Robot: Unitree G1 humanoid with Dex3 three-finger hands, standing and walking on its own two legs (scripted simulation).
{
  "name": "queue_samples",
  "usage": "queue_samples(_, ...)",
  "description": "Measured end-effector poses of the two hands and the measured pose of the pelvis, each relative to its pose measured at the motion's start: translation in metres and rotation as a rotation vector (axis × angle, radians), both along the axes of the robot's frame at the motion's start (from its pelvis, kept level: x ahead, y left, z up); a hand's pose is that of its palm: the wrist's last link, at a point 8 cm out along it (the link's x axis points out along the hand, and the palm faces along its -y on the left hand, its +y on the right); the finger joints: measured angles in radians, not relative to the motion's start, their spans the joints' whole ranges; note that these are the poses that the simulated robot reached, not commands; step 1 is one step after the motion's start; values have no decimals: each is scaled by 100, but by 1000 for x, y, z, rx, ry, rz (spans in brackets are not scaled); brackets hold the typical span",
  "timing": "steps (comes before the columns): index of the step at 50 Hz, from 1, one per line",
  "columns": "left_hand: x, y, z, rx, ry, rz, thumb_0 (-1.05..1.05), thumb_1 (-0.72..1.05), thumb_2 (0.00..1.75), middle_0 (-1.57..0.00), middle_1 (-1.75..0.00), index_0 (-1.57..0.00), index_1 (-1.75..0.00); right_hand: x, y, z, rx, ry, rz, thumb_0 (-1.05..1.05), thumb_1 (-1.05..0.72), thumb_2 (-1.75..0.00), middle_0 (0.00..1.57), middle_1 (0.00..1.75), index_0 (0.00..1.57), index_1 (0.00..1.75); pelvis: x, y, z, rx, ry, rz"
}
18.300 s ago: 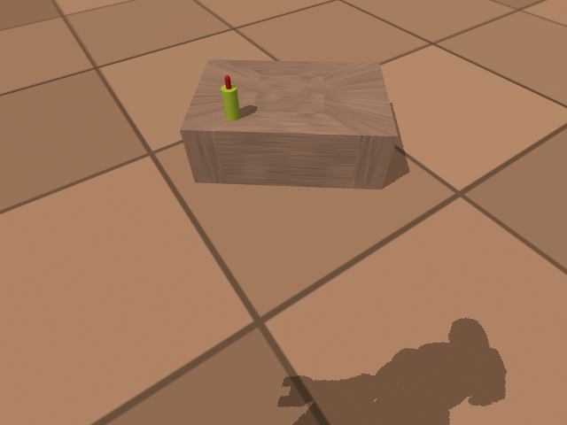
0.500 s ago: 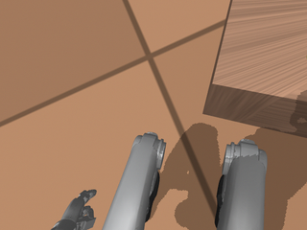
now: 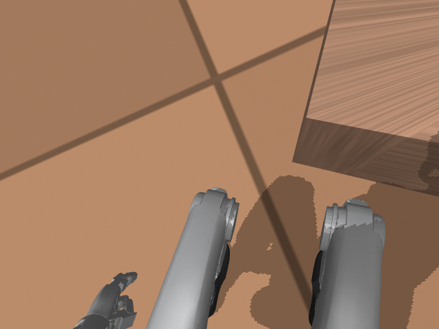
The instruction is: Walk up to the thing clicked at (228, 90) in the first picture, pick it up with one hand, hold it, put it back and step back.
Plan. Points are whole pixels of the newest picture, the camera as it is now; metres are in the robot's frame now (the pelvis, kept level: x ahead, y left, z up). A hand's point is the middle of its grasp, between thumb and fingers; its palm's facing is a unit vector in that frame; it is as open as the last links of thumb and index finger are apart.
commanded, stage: close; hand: right
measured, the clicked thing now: out of the picture +0.51 -0.33 +0.05
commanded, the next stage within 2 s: settle in 0.50 s
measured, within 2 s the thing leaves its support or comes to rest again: leaves its support in 0.92 s
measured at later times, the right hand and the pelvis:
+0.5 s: hand out of the picture +0.49 -0.33 +0.02, palm faces +0.29 +0.96 -0.03, open 9.5 cm; pelvis +0.00 +0.00 +0.00, yaw +0 degrees
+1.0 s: hand out of the picture +0.47 -0.32 +0.04, palm faces +0.31 +0.95 -0.04, open 9.3 cm; pelvis +0.00 +0.00 +0.04, yaw -2 degrees
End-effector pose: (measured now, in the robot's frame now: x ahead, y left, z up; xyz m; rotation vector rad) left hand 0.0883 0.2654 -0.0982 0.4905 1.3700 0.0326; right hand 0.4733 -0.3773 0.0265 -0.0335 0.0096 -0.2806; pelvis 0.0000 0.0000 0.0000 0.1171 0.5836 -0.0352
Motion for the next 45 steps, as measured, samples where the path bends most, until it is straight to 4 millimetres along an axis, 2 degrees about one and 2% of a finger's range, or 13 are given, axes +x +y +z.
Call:
queue_samples(15,8,-1,-1,-13,-10,5,0,91,91,-20,-30,-20,-30,-9,3,-3,7,11,-4,-1,13,-39,88,62,88,63,3,1,3,-4,8,-1)
queue_samples(35,27,-3,-1,-26,-57,-5,0,92,90,-20,-30,-20,-30,-27,11,-3,7,15,-8,0,20,-88,79,87,80,89,3,1,8,-11,5,-5)
queue_samples(45,32,-4,11,-19,-84,23,1,90,92,-20,-30,-20,-30,-37,16,2,10,62,-17,0,25,-97,77,97,78,99,2,0,21,-16,2,-12)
